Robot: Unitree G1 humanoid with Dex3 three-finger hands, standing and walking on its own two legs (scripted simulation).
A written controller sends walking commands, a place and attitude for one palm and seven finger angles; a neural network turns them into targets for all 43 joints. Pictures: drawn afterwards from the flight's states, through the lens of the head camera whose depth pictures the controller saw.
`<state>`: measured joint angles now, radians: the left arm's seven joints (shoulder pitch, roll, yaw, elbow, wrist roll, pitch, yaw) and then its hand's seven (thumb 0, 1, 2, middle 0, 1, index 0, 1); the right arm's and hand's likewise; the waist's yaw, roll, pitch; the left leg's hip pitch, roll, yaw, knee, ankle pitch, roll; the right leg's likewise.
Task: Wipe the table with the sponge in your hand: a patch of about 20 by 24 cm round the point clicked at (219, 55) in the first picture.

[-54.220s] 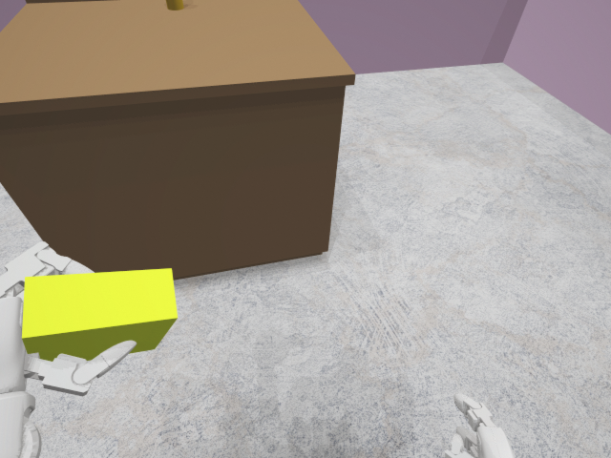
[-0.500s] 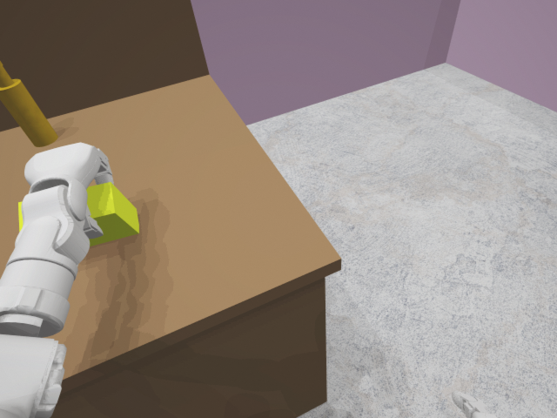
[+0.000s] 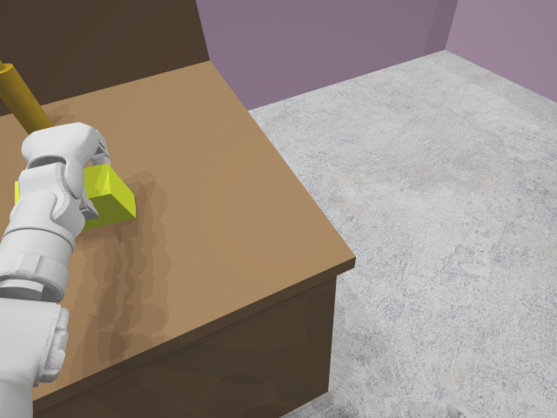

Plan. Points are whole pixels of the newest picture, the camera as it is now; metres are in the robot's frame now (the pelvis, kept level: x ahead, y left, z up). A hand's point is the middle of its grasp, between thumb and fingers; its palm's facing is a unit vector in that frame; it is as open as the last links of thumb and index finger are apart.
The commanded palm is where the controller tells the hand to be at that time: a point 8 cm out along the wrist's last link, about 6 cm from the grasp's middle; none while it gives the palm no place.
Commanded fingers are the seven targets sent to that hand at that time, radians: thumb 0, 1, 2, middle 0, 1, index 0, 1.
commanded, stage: slide back across to the first lane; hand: left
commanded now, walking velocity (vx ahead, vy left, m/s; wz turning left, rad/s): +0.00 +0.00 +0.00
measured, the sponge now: (88, 207) +0.41 +0.33 +0.11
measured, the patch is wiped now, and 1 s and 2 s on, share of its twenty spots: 0.95 0.95 0.95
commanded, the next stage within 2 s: wipe back along the first lane in 0.66 s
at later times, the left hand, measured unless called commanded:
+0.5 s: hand (52, 173) +0.42 +0.35 +0.17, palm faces -0.01 -0.01 -1.00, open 9.2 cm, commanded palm +0.38 +0.36 +0.23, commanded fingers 0.00 0.10 1.30 -1.20 -1.60 -1.20 -1.60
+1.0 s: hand (13, 196) +0.37 +0.39 +0.17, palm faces +0.03 +0.00 -1.00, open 9.1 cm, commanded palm +0.34 +0.37 +0.22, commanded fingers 0.00 0.10 1.30 -1.20 -1.60 -1.20 -1.60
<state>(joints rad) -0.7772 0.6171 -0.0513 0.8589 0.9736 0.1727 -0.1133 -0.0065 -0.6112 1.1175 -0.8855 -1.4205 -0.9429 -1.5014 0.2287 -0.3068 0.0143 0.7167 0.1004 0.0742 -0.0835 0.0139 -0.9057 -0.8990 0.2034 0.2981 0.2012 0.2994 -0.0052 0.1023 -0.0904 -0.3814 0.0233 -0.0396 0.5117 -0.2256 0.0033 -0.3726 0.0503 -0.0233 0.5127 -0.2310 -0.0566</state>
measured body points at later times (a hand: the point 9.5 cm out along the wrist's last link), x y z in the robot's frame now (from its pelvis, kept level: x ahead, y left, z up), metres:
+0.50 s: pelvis +0.02 +0.03 +0.01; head +0.03 +0.00 +0.46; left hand +0.41 +0.35 +0.23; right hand +0.18 -0.22 -0.11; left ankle +0.02 +0.15 -0.73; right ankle +0.02 -0.08 -0.73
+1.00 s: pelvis +0.04 +0.05 +0.01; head +0.06 +0.02 +0.46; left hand +0.37 +0.38 +0.22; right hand +0.25 -0.17 -0.10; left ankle +0.02 +0.15 -0.73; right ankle +0.02 -0.08 -0.73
